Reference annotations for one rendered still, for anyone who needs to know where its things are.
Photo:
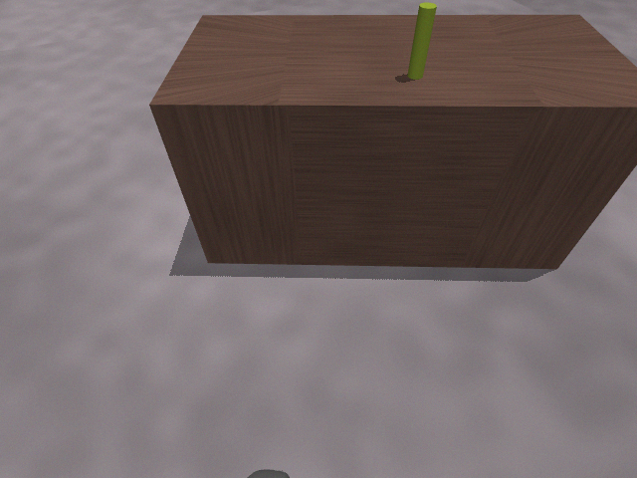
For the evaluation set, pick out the can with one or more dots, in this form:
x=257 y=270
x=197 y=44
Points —
x=422 y=36

